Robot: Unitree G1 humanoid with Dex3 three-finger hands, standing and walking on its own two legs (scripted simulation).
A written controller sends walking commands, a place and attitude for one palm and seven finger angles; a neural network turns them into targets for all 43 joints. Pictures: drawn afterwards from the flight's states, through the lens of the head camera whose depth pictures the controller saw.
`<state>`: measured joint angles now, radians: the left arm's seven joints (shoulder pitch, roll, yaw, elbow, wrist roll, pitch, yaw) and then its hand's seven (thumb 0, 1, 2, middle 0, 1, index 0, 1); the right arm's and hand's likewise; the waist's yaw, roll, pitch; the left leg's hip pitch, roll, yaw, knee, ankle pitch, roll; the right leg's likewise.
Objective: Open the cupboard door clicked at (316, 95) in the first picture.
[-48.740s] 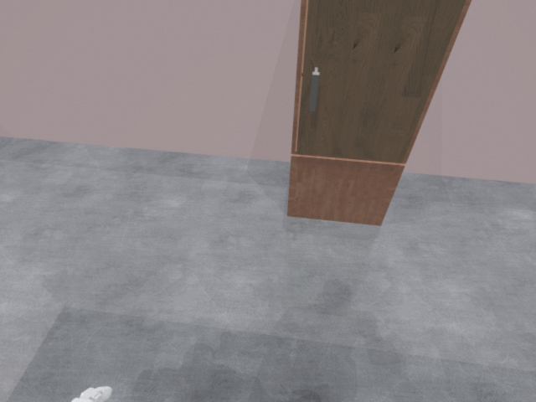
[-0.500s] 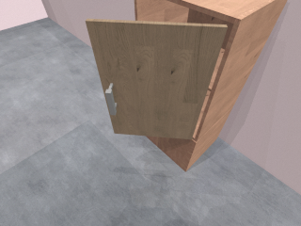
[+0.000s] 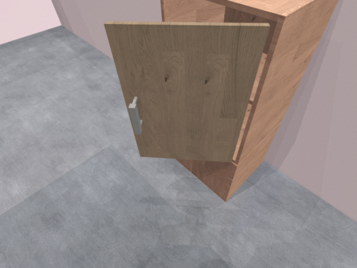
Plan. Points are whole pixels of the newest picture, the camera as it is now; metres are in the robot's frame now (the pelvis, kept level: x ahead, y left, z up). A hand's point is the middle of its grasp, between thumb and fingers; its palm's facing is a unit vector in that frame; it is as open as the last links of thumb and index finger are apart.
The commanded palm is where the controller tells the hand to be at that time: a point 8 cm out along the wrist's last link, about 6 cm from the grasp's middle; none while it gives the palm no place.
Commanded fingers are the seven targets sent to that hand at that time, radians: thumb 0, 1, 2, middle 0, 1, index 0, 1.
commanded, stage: look again from close up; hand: left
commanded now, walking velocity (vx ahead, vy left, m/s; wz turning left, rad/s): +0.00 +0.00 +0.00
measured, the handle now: (137, 115) +0.60 +0.18 -0.05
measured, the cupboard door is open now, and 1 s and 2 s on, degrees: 41 41 41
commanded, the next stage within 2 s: shuffle to correct the standing spot in 0.20 s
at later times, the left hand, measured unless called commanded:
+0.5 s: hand out of the picture +0.02 +0.17 -0.18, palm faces -0.01 -0.98 -0.18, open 7.4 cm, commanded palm none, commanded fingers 0.00 0.90 0.90 -0.20 -0.30 -0.20 -0.30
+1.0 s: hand out of the picture +0.07 +0.25 -0.16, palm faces +0.04 -0.95 -0.30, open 7.4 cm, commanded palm none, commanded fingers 0.00 0.90 0.90 -0.20 -0.30 -0.20 -0.30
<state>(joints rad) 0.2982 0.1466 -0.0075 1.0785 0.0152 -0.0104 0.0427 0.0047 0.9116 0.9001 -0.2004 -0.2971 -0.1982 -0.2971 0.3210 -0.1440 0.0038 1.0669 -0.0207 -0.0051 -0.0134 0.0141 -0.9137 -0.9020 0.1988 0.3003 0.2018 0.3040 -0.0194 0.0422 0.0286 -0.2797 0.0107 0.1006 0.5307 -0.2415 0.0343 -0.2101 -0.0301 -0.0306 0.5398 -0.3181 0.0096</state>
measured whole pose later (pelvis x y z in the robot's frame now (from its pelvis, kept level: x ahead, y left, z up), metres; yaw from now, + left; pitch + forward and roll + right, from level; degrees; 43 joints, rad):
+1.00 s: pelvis +0.00 +0.02 +0.00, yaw +0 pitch -4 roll -1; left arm 0.23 0.29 0.01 0.97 0.02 0.01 0.03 0.00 0.91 0.90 -0.20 -0.30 -0.20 -0.30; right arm 0.16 -0.27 -0.03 0.99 -0.01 -0.02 -0.01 0.01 -0.90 -0.90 0.20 0.30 0.20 0.30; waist 0.01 -0.01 -0.01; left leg -0.22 -0.02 0.10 0.51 -0.24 0.07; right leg -0.13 -0.05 -0.03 0.49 -0.29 0.04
